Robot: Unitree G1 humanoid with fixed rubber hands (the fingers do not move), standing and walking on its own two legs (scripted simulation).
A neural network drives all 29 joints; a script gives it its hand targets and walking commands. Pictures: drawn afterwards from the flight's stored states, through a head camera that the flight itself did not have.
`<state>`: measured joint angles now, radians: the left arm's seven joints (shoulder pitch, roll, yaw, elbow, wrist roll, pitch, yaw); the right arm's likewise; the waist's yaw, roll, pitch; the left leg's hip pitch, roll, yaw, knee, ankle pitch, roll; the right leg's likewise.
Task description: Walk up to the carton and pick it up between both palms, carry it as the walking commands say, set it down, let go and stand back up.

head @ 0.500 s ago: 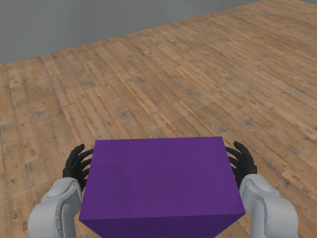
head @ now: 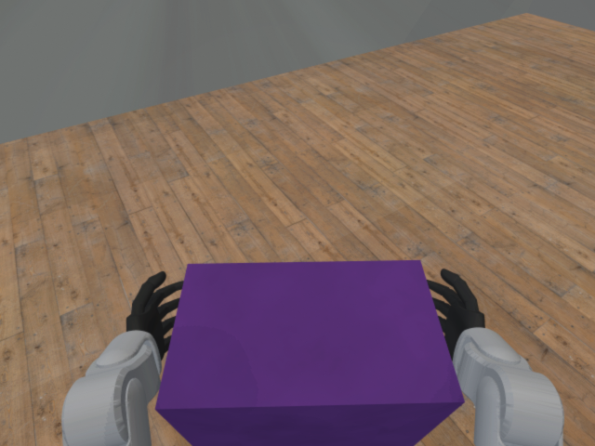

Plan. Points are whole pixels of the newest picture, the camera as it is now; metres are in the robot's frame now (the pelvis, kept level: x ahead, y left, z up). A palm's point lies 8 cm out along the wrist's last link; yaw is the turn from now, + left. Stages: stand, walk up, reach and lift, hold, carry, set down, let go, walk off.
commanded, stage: carry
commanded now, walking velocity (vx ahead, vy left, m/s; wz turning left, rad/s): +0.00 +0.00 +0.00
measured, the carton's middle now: (305, 368) +0.22 +0.01 +0.01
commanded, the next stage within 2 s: none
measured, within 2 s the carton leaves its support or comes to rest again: neither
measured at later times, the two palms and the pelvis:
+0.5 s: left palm (169, 343) +0.22 +0.17 +0.08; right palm (482, 338) +0.23 -0.20 +0.08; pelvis -0.01 -0.03 +0.00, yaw +1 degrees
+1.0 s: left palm (194, 314) +0.27 +0.15 +0.08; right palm (484, 312) +0.27 -0.22 +0.08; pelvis +0.03 -0.04 +0.00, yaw +0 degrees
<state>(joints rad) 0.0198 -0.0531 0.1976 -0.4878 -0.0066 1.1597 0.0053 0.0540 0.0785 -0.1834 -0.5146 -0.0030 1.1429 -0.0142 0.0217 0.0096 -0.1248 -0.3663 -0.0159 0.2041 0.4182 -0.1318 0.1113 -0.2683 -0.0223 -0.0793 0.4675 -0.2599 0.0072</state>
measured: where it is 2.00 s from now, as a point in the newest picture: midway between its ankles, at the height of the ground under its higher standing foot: outside the picture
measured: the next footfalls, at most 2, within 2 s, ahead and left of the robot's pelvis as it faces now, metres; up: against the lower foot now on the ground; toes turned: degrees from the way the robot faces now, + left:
none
